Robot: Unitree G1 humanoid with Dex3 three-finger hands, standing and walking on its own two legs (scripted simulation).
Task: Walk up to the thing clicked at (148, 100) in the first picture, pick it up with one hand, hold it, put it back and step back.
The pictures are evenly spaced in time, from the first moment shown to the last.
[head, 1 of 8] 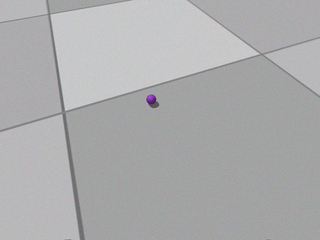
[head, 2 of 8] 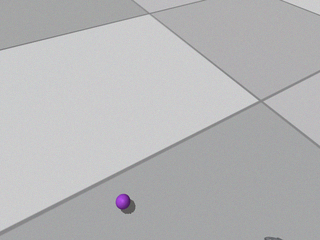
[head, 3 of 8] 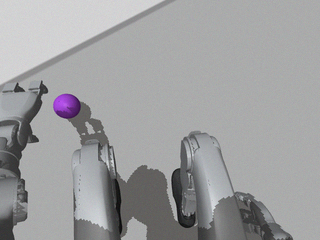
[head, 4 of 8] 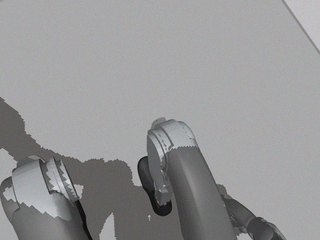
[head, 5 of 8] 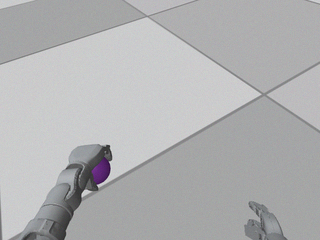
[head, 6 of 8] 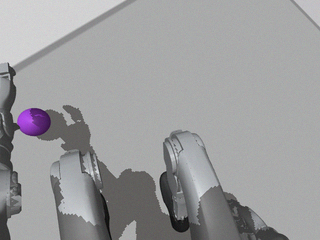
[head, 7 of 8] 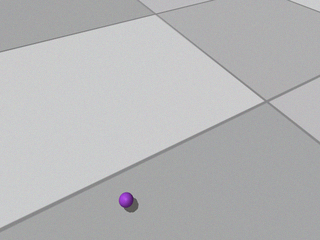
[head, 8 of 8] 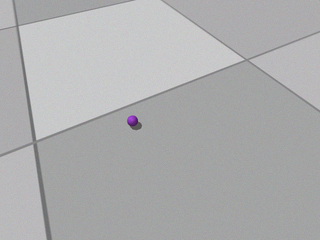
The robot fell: no
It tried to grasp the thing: yes
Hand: left
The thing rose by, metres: 0.69
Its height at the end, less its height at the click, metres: +0.00
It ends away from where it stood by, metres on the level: 0.01
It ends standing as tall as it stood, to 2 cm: yes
